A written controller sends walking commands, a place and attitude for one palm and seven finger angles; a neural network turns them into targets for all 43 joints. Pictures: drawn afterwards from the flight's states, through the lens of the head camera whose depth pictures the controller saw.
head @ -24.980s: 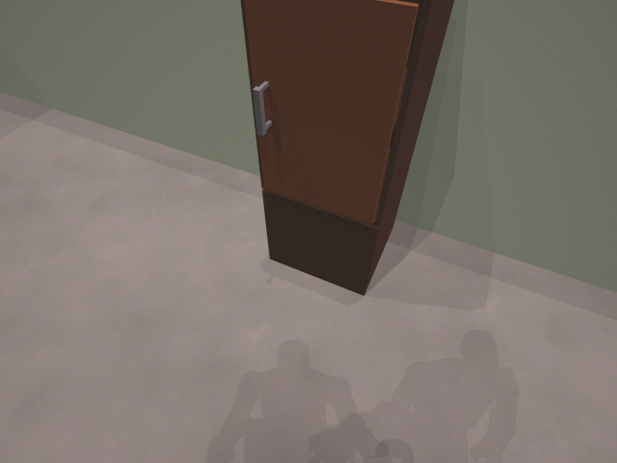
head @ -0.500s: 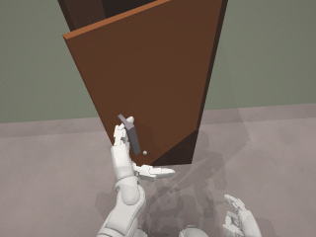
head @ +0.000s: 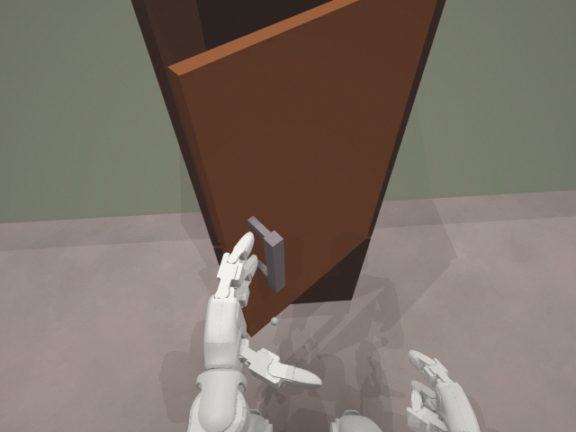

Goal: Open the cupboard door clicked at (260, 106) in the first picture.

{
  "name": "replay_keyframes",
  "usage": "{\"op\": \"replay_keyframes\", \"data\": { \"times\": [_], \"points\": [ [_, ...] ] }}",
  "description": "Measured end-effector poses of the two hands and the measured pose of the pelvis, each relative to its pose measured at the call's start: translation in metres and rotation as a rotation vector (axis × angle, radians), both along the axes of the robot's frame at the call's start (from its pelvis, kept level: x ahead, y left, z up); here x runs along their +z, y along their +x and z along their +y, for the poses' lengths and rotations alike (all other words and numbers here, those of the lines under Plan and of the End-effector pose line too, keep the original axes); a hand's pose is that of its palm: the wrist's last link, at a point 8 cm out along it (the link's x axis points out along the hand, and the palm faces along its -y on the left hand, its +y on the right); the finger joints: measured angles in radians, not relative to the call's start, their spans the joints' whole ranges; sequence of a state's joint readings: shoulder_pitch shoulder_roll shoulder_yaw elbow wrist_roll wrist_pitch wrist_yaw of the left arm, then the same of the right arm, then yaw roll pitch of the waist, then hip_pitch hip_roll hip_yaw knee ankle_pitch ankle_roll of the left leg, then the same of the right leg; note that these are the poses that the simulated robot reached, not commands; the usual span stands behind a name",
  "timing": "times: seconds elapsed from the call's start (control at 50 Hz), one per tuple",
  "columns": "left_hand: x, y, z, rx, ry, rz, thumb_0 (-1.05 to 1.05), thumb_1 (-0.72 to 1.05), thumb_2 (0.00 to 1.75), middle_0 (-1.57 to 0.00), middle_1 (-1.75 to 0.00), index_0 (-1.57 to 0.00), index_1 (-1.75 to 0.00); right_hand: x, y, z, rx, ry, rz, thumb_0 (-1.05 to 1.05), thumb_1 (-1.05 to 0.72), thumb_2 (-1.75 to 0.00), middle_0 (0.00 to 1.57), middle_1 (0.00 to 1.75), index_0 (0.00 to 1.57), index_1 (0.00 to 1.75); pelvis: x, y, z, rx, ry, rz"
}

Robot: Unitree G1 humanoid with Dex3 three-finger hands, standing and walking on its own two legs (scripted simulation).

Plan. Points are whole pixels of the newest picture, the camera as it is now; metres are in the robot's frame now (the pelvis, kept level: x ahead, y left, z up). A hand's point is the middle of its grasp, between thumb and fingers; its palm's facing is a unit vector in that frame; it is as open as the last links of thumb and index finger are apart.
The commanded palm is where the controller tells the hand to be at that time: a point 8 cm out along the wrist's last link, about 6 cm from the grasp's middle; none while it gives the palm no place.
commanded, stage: slide the hand sideways off the handle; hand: left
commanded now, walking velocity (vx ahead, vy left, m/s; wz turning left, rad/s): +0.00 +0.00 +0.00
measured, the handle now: (266, 255) +0.35 +0.05 +0.05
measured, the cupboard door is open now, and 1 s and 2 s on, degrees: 38 38 38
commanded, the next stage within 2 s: draw the hand back to the body in 0.66 s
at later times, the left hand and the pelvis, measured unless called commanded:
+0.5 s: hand (241, 349) +0.22 +0.07 +0.06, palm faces +0.12 -0.99 +0.00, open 16.4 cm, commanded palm +0.17 +0.12 +0.05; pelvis +0.01 -0.01 -0.01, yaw +1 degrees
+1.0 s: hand (196, 350) +0.20 +0.11 +0.10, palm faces +0.12 -0.99 -0.06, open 16.4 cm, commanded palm +0.16 +0.17 +0.10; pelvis +0.01 -0.02 +0.00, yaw +1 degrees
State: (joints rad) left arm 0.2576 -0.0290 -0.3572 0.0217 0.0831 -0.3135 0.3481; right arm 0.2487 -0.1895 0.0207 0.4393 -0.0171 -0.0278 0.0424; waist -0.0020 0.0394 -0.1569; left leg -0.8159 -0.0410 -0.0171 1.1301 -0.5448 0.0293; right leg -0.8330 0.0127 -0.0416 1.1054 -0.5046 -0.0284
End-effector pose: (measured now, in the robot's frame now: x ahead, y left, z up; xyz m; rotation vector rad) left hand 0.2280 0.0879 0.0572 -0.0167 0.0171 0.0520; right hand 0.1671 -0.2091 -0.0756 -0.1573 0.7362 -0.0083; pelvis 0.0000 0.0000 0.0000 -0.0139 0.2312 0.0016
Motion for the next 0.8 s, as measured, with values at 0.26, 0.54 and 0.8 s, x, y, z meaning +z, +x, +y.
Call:
{"op": "replay_keyframes", "data": {
  "times": [0.26, 0.54, 0.8],
  "points": [
    [-0.001, -0.017, 0.014, 0.025, -0.010, 0.017, -0.02, -0.51, 0.30, -0.15, -0.30, -0.15, -0.30, 0.002, 0.021, 0.004, 0.042, -0.016, -0.026, 0.02, -0.91, -0.89, 0.20, 0.30, 0.21, 0.30, -0.003, 0.005, -0.003, 0.009, -0.002, 0.016],
    [0.001, -0.043, 0.039, 0.070, 0.013, 0.044, -0.02, -0.50, 0.30, -0.15, -0.30, -0.15, -0.30, -0.006, 0.027, -0.013, 0.031, -0.024, -0.023, 0.02, -0.91, -0.89, 0.20, 0.30, 0.21, 0.30, -0.007, 0.014, -0.016, 0.011, 0.008, 0.035],
    [-0.001, -0.058, 0.052, 0.049, 0.011, 0.009, -0.02, -0.50, 0.30, -0.15, -0.30, -0.15, -0.30, -0.012, 0.030, -0.029, 0.015, -0.058, -0.059, 0.02, -0.91, -0.89, 0.20, 0.30, 0.21, 0.30, -0.016, 0.007, -0.024, 0.023, 0.006, 0.052]
  ]
}}
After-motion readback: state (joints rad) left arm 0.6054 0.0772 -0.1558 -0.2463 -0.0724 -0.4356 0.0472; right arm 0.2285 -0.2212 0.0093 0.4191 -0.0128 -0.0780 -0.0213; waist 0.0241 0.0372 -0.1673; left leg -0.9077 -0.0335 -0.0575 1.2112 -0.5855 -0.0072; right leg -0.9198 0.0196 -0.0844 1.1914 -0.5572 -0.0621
